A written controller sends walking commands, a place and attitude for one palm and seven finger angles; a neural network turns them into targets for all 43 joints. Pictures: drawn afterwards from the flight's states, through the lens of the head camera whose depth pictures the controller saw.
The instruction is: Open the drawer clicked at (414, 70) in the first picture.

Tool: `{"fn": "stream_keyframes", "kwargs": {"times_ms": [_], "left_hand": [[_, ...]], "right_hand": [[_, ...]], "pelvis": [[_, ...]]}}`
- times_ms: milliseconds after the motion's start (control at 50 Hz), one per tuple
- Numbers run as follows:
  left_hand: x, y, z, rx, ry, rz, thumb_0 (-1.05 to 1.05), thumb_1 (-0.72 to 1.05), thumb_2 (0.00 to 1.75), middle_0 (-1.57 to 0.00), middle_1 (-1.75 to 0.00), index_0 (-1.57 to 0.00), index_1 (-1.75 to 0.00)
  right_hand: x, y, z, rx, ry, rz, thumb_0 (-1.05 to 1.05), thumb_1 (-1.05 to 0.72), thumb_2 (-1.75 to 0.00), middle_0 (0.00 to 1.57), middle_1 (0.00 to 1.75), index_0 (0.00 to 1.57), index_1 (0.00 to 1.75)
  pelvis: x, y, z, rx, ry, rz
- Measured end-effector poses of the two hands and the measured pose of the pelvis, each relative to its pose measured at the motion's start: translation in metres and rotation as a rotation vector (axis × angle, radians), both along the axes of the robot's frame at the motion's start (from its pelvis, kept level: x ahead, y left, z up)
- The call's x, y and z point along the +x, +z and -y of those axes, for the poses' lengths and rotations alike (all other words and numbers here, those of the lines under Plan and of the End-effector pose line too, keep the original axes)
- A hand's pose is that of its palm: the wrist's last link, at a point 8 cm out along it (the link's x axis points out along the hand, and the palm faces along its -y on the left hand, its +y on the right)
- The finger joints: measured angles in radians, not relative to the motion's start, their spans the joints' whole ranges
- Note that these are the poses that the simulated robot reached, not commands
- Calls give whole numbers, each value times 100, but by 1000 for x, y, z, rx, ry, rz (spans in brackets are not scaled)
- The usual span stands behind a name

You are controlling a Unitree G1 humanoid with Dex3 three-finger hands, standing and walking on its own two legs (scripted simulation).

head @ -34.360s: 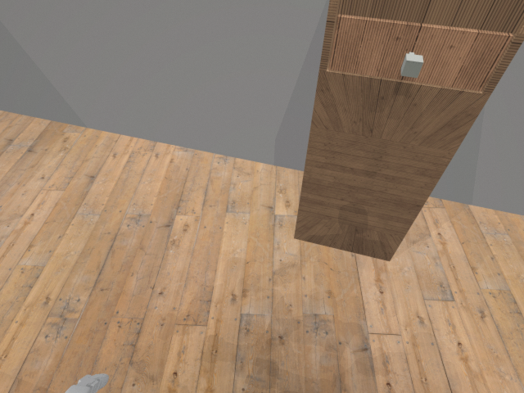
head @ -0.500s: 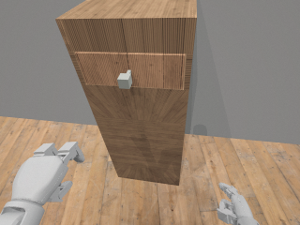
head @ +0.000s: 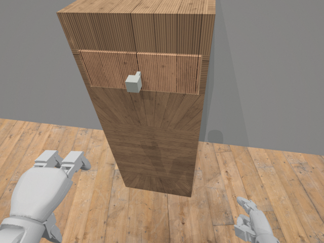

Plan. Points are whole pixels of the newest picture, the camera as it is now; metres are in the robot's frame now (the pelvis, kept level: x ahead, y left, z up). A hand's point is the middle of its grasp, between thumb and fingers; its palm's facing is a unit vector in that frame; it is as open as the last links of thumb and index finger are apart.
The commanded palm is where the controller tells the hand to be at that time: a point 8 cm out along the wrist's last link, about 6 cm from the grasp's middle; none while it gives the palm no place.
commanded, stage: lift the hand off the handle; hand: left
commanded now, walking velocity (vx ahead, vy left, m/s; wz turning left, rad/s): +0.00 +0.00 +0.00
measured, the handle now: (135, 80) +0.53 +0.18 +0.13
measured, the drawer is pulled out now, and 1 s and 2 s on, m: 0.00 0.00 0.00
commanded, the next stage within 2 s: draw the hand back to the body in 1.38 s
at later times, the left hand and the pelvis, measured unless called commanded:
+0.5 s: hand (45, 166) +0.19 +0.25 +0.18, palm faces +0.18 -0.05 -0.98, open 13.8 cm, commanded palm +0.14 +0.24 +0.23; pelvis +0.00 +0.01 +0.00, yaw +0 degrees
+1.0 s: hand (32, 152) +0.18 +0.24 +0.23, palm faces +0.18 -0.01 -0.98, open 13.8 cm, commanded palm +0.13 +0.23 +0.30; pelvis -0.02 -0.01 +0.01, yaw +1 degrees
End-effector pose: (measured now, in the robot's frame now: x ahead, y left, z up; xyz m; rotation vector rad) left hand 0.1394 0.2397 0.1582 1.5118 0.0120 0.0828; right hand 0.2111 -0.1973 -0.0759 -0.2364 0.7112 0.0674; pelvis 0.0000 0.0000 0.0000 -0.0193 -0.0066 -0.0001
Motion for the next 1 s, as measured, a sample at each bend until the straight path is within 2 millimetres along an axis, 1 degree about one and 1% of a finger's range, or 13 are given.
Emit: {"fn": "stream_keyframes", "kwargs": {"times_ms": [80,140,180,240,340,440,520,640,700,780,860,940,1000], "left_hand": [[3,11,-14,11,51,55,0,-49,30,-32,-120,-33,-120],[7,13,-19,-16,99,53,0,-49,30,-32,-120,-32,-120],[9,14,-18,-30,106,42,0,-49,30,-32,-120,-32,-120],[11,19,-9,-39,76,39,0,-49,30,-32,-120,-32,-120],[14,39,5,-4,-1,88,0,-49,30,-32,-120,-33,-120],[16,60,-4,28,35,134,0,-49,30,-32,-120,-33,-120],[15,68,-10,-8,88,127,0,-49,30,-32,-120,-32,-120],[13,73,1,-9,55,97,0,-49,30,-32,-120,-32,-120],[11,83,8,18,17,118,0,-49,30,-32,-120,-33,-120],[8,102,10,51,-5,167,0,-49,30,-32,-120,-33,-120],[7,116,3,67,28,183,0,-49,30,-32,-120,-33,-120],[9,121,-3,47,61,155,0,-49,30,-32,-120,-32,-120],[10,122,1,38,43,131,0,-49,30,-32,-120,-32,-120]], "right_hand": [[-1,-3,0,17,-17,-14,1,-90,-90,20,30,20,30],[-1,-6,-1,27,-23,-23,1,-90,-90,20,30,20,30],[0,-6,-2,28,-24,-21,1,-90,-90,20,30,20,30],[2,-4,-4,29,-22,-10,1,-90,-90,20,30,20,30],[9,2,-8,35,-14,14,1,-90,-90,20,30,20,30],[16,7,-13,64,2,21,1,-90,-90,20,30,20,30],[21,11,-15,81,18,34,1,-90,-90,20,30,20,30],[25,17,-16,70,40,55,1,-90,-90,20,30,20,30],[26,19,-15,66,49,66,1,-90,-90,20,30,20,30],[25,20,-14,74,52,73,1,-90,-90,20,30,20,30],[21,18,-13,92,51,68,1,-90,-90,20,30,20,30],[16,15,-12,100,55,66,1,-90,-90,20,30,20,30],[12,13,-10,98,59,70,1,-90,-90,20,30,20,30]], "pelvis": [[1,0,-1,-1,2,4],[2,1,-3,1,6,4],[3,1,-5,2,6,4],[4,2,-7,3,6,6],[5,3,-8,5,3,17],[5,4,-6,9,2,32],[3,5,-5,10,7,41],[0,6,-2,11,13,47],[-2,6,0,10,13,51],[-5,6,2,10,15,58],[-9,6,5,12,17,63],[-14,6,7,15,22,62],[-18,6,9,15,25,61]]}}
